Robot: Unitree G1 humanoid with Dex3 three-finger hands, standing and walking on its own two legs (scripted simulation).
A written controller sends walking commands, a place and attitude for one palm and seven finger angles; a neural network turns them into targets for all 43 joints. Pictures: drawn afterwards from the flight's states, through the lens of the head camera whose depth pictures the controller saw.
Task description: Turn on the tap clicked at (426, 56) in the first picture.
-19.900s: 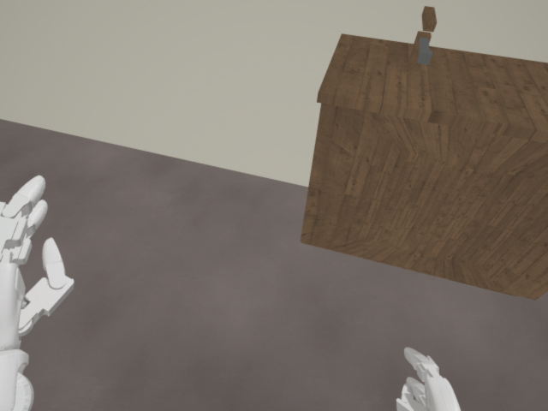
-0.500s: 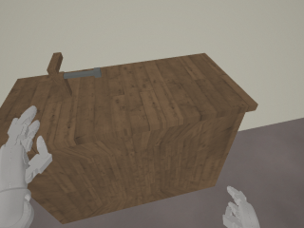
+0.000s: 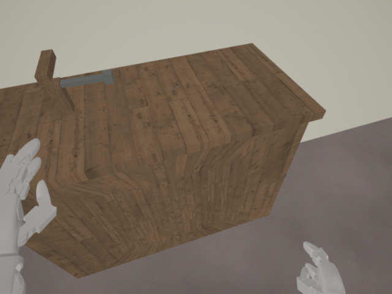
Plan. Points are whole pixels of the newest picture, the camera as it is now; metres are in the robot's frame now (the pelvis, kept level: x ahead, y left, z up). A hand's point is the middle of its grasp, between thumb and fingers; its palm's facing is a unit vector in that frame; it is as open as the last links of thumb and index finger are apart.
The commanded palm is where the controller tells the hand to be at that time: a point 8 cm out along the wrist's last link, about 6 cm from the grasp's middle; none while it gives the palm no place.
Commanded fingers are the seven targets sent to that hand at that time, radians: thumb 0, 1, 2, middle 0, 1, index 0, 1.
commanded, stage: step back with the hand held close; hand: left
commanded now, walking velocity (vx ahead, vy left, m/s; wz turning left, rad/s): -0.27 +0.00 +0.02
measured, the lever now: (108, 76) +0.62 +0.29 +0.13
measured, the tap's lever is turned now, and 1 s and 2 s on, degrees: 86 86 86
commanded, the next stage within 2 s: stop stepping back and stand still in 0.80 s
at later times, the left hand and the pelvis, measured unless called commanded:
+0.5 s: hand out of the picture +0.10 +0.27 +0.16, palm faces +0.52 -0.78 -0.36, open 7.4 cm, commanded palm +0.05 +0.30 +0.18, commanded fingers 0.00 0.90 0.90 -0.20 -0.30 -0.20 -0.30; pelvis -0.09 +0.01 -0.02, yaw +5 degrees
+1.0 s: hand out of the picture -0.05 +0.26 +0.18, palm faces +0.48 -0.83 -0.30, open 7.4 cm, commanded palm -0.09 +0.29 +0.18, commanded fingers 0.00 0.90 0.90 -0.20 -0.30 -0.20 -0.30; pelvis -0.24 +0.01 +0.00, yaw +2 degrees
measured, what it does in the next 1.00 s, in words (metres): walks backwards: right foot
